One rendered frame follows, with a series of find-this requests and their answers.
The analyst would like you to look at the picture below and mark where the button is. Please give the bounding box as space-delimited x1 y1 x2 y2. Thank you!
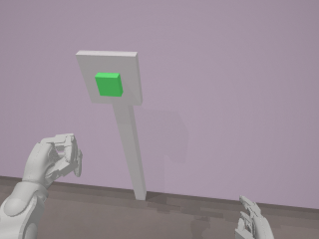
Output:
95 72 124 97

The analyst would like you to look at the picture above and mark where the panel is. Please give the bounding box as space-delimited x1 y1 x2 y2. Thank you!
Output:
75 50 147 201

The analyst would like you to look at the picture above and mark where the right robot hand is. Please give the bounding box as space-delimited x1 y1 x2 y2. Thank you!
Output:
234 195 274 239

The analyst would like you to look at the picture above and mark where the left robot forearm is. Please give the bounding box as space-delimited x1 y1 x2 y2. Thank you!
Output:
0 181 49 239

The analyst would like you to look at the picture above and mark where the left robot hand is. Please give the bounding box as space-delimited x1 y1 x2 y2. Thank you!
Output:
22 133 83 190

